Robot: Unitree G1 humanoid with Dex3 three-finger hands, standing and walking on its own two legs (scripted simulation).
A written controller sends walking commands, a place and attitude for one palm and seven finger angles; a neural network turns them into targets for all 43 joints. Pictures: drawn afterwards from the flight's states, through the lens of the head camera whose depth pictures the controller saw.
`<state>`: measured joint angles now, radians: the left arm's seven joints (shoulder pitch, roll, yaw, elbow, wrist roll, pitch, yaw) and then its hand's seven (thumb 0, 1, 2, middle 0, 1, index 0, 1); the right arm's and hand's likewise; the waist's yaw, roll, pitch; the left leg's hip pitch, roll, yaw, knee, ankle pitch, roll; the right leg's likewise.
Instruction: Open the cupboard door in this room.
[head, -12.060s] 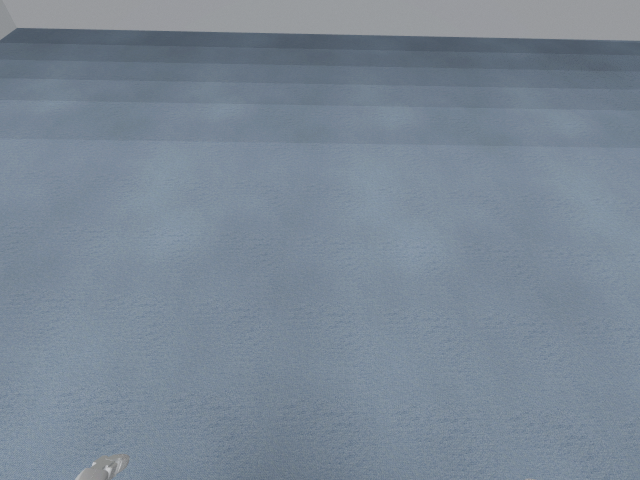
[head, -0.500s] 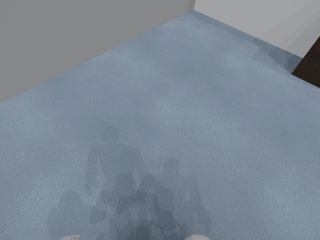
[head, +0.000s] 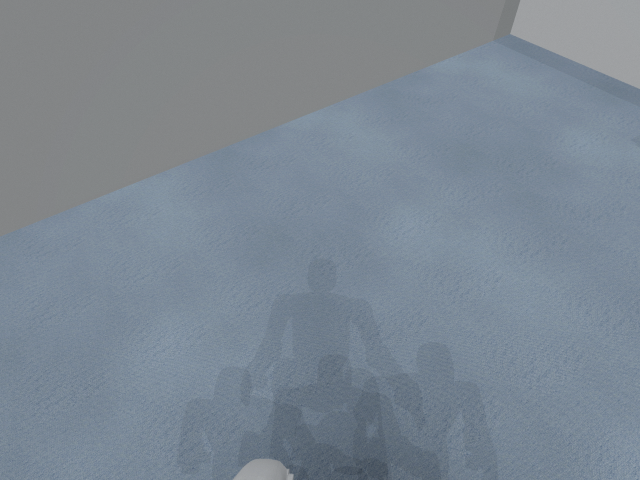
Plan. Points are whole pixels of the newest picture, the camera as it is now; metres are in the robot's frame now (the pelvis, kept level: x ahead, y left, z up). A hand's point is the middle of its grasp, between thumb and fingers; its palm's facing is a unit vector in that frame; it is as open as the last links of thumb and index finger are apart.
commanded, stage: turn or walk to find it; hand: left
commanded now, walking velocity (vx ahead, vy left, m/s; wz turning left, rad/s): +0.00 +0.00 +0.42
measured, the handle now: out of the picture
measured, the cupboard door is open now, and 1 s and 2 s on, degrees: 0 0 0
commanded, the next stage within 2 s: none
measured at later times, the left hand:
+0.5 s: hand out of the picture -0.03 +0.28 -0.18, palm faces +0.26 -0.94 -0.24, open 7.4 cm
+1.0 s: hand out of the picture -0.04 +0.20 -0.15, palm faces +0.40 -0.87 -0.27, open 7.4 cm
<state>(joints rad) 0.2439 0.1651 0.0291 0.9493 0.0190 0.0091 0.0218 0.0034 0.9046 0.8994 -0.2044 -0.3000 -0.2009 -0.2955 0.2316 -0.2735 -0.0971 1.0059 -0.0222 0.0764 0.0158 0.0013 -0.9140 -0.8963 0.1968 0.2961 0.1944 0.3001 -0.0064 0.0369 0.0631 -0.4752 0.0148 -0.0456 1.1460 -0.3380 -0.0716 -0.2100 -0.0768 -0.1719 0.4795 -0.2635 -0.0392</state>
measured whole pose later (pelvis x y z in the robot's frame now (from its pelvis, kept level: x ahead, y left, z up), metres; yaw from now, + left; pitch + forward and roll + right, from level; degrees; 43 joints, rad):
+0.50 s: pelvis -0.03 +0.06 +0.00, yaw +11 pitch -1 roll -1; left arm 0.21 0.27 0.07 0.99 0.02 0.06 0.01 0.00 0.91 0.90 -0.20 -0.30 -0.20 -0.29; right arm 0.14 -0.18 -0.03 0.96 -0.01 0.01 0.00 0.00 -0.91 -0.90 0.20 0.30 0.20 0.30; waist 0.03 -0.04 0.06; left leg -0.18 -0.03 0.01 0.43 -0.24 0.06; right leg -0.46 -0.10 -0.02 1.08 -0.38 0.09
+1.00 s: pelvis -0.05 +0.00 +0.00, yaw +25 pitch -1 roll +2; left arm 0.18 0.15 0.02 0.94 0.02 0.01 0.02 0.00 0.90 0.90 -0.20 -0.30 -0.20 -0.30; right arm 0.27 -0.25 -0.10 1.02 -0.02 0.07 0.01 0.00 -0.91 -0.90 0.20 0.30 0.20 0.30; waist -0.04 0.05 0.07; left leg -0.48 0.00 -0.05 1.16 -0.37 -0.06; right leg -0.19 -0.07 -0.15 0.49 -0.28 -0.03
